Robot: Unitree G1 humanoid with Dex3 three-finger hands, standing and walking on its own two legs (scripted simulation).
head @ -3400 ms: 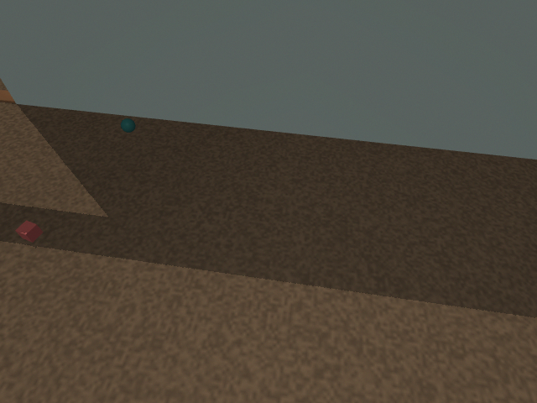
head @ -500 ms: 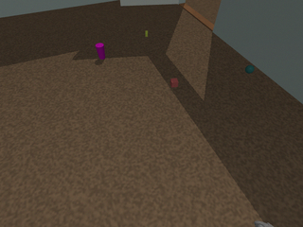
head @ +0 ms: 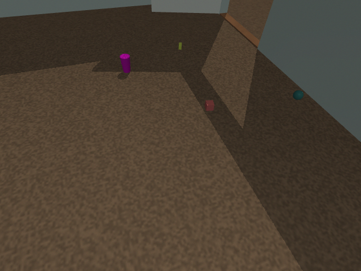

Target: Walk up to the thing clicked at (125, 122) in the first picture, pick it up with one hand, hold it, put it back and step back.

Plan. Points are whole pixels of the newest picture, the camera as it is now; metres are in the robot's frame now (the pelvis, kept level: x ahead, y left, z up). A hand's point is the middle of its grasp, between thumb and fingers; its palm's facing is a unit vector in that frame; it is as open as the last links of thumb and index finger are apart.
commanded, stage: walk up
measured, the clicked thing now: (298, 95) +1.57 -1.06 -0.73
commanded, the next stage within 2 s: stand in 0.04 s
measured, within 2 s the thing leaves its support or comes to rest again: neither
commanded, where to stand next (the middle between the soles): +0.07 -0.01 m, yaw -4 degrees
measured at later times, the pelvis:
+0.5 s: pelvis +0.02 -0.01 +0.01, yaw -2 degrees
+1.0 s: pelvis +0.02 -0.01 +0.01, yaw -3 degrees
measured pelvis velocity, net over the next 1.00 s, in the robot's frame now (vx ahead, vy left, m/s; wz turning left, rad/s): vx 0.02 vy -0.01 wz -0.06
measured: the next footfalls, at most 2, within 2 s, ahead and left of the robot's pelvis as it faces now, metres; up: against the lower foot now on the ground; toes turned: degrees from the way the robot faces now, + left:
none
